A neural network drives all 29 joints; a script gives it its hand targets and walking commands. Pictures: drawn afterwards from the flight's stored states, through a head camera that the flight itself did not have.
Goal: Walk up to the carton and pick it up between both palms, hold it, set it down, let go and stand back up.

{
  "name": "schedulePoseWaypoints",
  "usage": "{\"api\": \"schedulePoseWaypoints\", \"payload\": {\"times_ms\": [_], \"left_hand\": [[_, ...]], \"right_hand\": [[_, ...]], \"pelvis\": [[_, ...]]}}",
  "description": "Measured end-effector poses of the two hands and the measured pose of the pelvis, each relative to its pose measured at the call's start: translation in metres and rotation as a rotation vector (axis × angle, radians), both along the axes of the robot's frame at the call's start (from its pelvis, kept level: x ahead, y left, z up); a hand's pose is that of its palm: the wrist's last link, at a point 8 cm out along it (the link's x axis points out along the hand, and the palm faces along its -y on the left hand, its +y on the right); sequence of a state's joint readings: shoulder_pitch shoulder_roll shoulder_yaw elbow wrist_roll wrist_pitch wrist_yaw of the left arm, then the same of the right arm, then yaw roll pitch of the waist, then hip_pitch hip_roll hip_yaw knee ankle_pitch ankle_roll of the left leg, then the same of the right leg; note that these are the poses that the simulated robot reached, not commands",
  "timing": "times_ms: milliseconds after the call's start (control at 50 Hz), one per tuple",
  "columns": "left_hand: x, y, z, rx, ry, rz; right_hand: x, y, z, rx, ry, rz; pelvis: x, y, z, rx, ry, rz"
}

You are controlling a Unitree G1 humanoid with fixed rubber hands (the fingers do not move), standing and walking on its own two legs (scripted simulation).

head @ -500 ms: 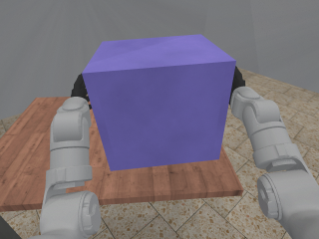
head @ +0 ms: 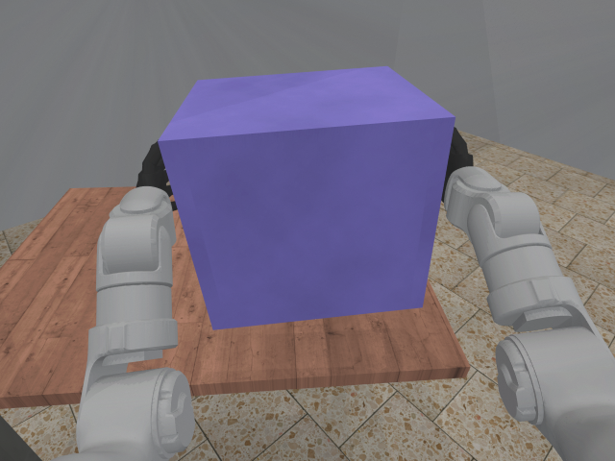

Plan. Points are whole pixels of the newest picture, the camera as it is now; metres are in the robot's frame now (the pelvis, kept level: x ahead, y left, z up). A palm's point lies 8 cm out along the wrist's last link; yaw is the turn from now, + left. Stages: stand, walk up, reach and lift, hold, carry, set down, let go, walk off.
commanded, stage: hold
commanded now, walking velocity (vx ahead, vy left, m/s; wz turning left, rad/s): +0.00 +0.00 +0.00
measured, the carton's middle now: (305, 189) +0.42 +0.00 +0.22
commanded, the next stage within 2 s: none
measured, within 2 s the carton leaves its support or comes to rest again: neither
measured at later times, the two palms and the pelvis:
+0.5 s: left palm (150, 196) +0.35 +0.18 +0.25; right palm (458, 171) +0.36 -0.18 +0.27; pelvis +0.00 +0.00 +0.00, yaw +0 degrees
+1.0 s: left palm (155, 196) +0.36 +0.18 +0.24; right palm (457, 178) +0.36 -0.19 +0.26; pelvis +0.01 -0.01 +0.00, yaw +0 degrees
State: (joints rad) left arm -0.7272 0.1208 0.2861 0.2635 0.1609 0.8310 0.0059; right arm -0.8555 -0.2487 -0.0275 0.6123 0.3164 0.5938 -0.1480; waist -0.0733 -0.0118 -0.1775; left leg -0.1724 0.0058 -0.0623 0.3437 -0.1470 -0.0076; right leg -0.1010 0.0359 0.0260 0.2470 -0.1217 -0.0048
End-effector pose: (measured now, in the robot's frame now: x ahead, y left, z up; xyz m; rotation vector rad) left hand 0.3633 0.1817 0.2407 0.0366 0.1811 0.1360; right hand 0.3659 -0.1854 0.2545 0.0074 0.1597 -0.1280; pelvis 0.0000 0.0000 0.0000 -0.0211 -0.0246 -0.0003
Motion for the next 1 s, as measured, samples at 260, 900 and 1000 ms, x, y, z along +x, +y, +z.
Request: {"api": "schedulePoseWaypoints", "payload": {"times_ms": [260,900,1000], "left_hand": [[0.000,0.000,0.000,0.000,0.000,0.000],[-0.003,-0.002,0.008,0.001,-0.015,0.003],[-0.003,-0.002,0.004,0.005,-0.015,0.004]], "right_hand": [[0.000,0.000,0.000,0.000,0.000,0.000],[-0.002,-0.002,0.008,-0.011,-0.008,0.003],[-0.003,-0.002,0.002,-0.009,-0.007,0.004]], "pelvis": [[0.000,0.000,0.000,0.000,0.001,0.000],[0.006,-0.008,0.000,0.003,-0.028,0.005],[0.006,-0.008,0.000,0.003,-0.021,0.006]]}}
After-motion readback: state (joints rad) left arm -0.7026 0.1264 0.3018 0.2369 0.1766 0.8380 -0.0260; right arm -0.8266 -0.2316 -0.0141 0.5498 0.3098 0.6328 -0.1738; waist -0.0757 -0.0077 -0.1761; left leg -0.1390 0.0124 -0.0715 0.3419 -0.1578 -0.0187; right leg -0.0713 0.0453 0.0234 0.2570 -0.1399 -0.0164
